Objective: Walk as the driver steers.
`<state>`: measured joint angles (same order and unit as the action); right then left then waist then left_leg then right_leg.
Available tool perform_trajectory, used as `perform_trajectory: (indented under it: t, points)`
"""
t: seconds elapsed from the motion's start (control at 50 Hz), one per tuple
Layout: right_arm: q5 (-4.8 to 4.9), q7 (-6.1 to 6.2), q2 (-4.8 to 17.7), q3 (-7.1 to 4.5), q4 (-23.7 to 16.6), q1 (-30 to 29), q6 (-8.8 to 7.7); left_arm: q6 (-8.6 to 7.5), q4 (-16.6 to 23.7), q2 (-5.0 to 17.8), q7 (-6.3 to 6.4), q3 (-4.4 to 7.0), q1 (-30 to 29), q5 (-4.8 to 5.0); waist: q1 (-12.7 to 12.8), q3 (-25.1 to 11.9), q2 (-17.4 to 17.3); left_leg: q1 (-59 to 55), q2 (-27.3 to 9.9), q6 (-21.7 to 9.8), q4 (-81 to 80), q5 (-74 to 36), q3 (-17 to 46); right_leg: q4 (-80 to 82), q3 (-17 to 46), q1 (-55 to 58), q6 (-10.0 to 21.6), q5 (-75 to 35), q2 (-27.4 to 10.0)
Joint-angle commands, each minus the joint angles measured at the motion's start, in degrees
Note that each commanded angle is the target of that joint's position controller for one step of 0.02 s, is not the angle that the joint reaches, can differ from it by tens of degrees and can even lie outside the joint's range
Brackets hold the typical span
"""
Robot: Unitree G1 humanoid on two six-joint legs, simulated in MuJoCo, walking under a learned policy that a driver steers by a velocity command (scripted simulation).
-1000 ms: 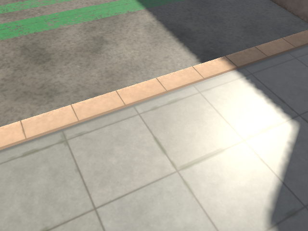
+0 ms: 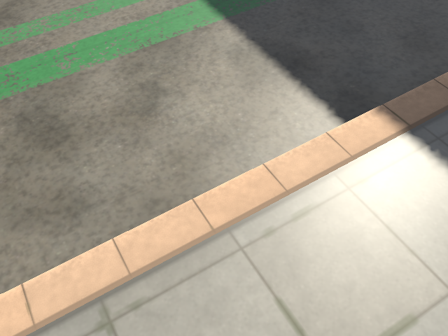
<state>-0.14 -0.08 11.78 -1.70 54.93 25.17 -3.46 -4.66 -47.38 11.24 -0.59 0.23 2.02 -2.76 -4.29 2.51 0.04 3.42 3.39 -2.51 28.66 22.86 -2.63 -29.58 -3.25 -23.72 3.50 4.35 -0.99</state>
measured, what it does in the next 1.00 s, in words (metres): steps on the spot, turning left: left foot, then right foot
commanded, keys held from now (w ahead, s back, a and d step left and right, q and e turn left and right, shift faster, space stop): q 1.00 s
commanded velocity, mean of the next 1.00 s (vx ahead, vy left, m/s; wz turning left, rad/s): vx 0.05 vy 0.00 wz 0.50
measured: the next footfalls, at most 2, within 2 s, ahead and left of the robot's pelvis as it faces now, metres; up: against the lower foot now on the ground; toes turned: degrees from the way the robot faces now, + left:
left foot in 0.44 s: +0.03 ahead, +0.11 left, +0.00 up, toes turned +17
right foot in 1.00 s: +0.10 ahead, -0.06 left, +0.00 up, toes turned +38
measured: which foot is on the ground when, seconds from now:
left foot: up 0.00-0.42, down 0.44-1.00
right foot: down 0.00-0.44, up 0.46-0.98, down 1.00-1.00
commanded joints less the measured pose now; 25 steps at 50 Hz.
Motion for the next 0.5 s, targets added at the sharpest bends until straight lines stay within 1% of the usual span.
perform_trajectory:
  t: [0.02, 0.04, 0.06, 0.08, 0.1, 0.12, 0.14, 0.18, 0.22, 0.24, 0.28, 0.34, 0.36, 0.38, 0.4, 0.42, 0.44, 0.46, 0.48, 0.5]
  points:
    - [1.55, 1.54, 5.3, -1.27, -2.3, 7.6, 0.85, 0.23, -1.7, 11.4, 0.91, 3.53, 20.0, 2.12, 8.0, -21.0, 10.7, 20.8, 1.0, -0.5, 32.8, 15.1, 2.8, 0.4, 24.0, 35.7, 14.9, -56.3, -25.5]
    - [0.17, 1.62, 7.5, -2.26, -2.9, 4.7, 1.9, 0.99, -1.1, 10.8, 0.99, 3.48, 17.3, 2.87, 6.8, -16.1, 6.8, 23.9, -0.3, -0.2, 37.9, 15.0, 4.6, 3.4, 19.9, 30.4, 14.5, -48.1, -23.5]
    - [-0.8, 1.3, 6.8, -2.42, -3.6, 1.5, 2.52, 1.45, -0.3, 8.9, 1.43, 2.97, 13.0, 2.56, 5.5, -10.8, 5.0, 25.6, -2.1, 0.1, 39.0, 11.2, 4.6, 6.6, 16.7, 24.2, 12.8, -38.7, -21.1]
    - [-1.12, 0.92, 5.9, -2.51, -4.0, -0.1, 3.15, 1.79, 0.2, 7.1, 1.98, 2.51, 10.0, 2.3, 4.0, -6.5, 5.3, 25.1, -3.7, 0.7, 37.6, 7.5, 4.6, 9.9, 12.9, 18.2, 10.9, -32.1, -18.8]
    - [-1.57, 0.61, 5.3, -2.63, -4.1, 0.0, 3.98, 2.03, 0.3, 6.4, 2.42, 2.4, 8.4, 2.26, 2.5, -4.7, 6.4, 22.9, -4.7, 1.5, 36.2, 4.5, 4.2, 12.1, 9.8, 13.3, 9.5, -26.7, -17.0]
    - [-1.76, 0.4, 4.6, -2.67, -3.8, 0.5, 4.75, 2.08, 0.5, 6.1, 2.57, 2.46, 7.9, 1.92, 2.0, -4.8, 6.3, 20.6, -4.3, 2.1, 37.0, 2.5, 3.1, 12.9, 7.5, 10.4, 9.1, -24.9, -15.9]
    - [-1.74, 0.31, 4.4, -2.81, -4.0, 0.7, 5.33, 1.99, 0.6, 6.2, 2.64, 2.57, 7.9, 1.74, 1.5, -5.8, 5.6, 19.4, -3.9, 2.5, 37.5, 1.5, 2.7, 13.3, 5.8, 9.0, 9.4, -23.9, -15.7]
    - [-1.5, 0.24, 4.1, -3.01, -4.8, -0.3, 6.17, 1.93, 0.6, 6.8, 2.73, 2.89, 7.4, 1.45, 0.8, -6.2, 5.5, 19.4, -4.3, 2.8, 35.0, 0.1, 2.2, 13.8, 3.3, 7.5, 9.6, -18.5, -15.6]
    - [-1.65, -0.05, 3.7, -2.82, -6.0, -2.9, 6.84, 2.25, 0.4, 7.1, 2.78, 3.16, 7.3, 1.18, 1.3, -5.5, 6.9, 20.0, -5.2, 2.6, 29.5, -1.9, 1.6, 14.6, 1.7, 6.9, 8.9, -9.0, -15.3]
    - [-1.72, -0.34, 3.7, -2.65, -6.8, -4.6, 7.05, 2.54, 0.3, 7.4, 2.75, 3.3, 7.6, 1.24, 1.9, -5.6, 7.3, 19.4, -5.5, 2.3, 26.8, -2.6, 1.2, 15.0, 1.3, 6.6, 8.6, -4.1, -15.4]
    - [-1.68, -0.85, 4.1, -2.51, -8.4, -7.6, 7.38, 3.13, 0.1, 8.6, 2.58, 3.73, 8.6, 1.15, 3.1, -5.7, 7.8, 18.3, -5.5, 1.9, 22.5, -2.2, 0.1, 15.1, 1.3, 6.8, 8.5, 1.8, -16.4]
    - [-1.34, -1.24, 5.1, -2.6, -10.3, -9.8, 7.45, 4.15, -0.3, 10.4, 2.24, 4.45, 10.0, 1.02, 4.3, -6.2, 7.3, 16.3, -4.9, 1.0, 17.8, 0.7, -1.7, 13.6, 1.6, 7.7, 8.1, 6.1, -18.6]
    - [-1.16, -1.33, 5.2, -2.61, -10.8, -10.0, 7.38, 4.49, -0.4, 11.1, 2.2, 4.69, 10.1, 1.03, 4.4, -6.2, 7.3, 15.3, -4.7, 0.5, 15.8, 1.4, -2.1, 12.8, 1.7, 7.9, 7.6, 7.1, -19.2]
    - [-1.06, -1.45, 5.2, -2.59, -11.0, -9.5, 7.24, 4.85, -0.3, 11.7, 2.17, 4.97, 9.6, 1.14, 3.9, -6.1, 6.9, 13.3, -4.3, -0.2, 12.5, 0.8, -2.6, 11.5, 1.2, 7.5, 6.6, 8.2, -19.3]
    - [-1.04, -1.49, 5.2, -2.61, -10.8, -7.8, 6.95, 5.25, -0.2, 12.1, 2.07, 5.21, 8.8, 1.28, 2.7, -6.2, 5.9, 9.3, -3.5, -1.0, 6.9, -2.0, -3.2, 9.0, -0.2, 5.8, 4.5, 9.3, -18.8]
    - [-1.11, -1.42, 6.1, -2.89, -10.4, -6.2, 6.47, 5.79, -0.6, 11.8, 1.85, 5.45, 9.8, 1.08, 2.2, -5.4, 3.0, 5.7, -3.4, -2.0, 0.1, -4.6, -0.7, 4.6, -2.5, 3.0, 1.3, 11.6, -17.4]
    - [-1.62, -0.91, 10.0, -3.64, -10.7, -5.6, 5.7, 6.48, -0.6, 9.0, 1.25, 5.12, 11.9, 0.96, 2.5, -3.4, -9.4, 4.4, -12.4, -4.1, -12.8, -3.4, 13.9, -8.6, -8.2, -2.5, -3.3, 18.8, -11.5]
    - [-1.04, -0.62, 18.6, -5.56, -12.3, -6.1, 5.69, 6.83, 3.5, 6.5, 1.6, 4.31, 8.5, 1.85, 1.7, 1.4, -20.3, 8.1, -26.0, -11.2, -18.0, -13.1, 35.1, -17.6, -7.6, -14.6, -6.9, 31.3, 0.0]
    - [-1.61, 0.09, 16.8, -5.53, -10.9, -3.4, 5.69, 7.43, 3.8, 8.2, 1.76, 4.51, 4.4, 1.16, 0.3, 2.6, -10.7, 10.8, -24.7, -13.4, -16.1, -19.4, 30.4, -27.1, 0.6, -12.3, -6.4, 29.0, -1.6]
    - [-1.4, 0.56, 14.5, -4.74, -10.9, -6.3, 5.57, 7.64, 3.2, 7.2, 1.46, 4.44, 6.1, 2.02, 3.2, 1.8, -8.9, 11.8, -20.9, -12.6, -14.6, -19.9, 24.9, -29.4, 2.7, -11.3, -6.0, 24.4, -1.7]
Velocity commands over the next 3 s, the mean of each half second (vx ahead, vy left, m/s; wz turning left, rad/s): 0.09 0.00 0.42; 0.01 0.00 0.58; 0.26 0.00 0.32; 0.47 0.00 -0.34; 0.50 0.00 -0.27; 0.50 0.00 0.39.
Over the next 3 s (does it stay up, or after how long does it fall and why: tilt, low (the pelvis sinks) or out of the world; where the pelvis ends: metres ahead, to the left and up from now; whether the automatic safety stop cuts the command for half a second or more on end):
stays up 0.73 0.45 0.01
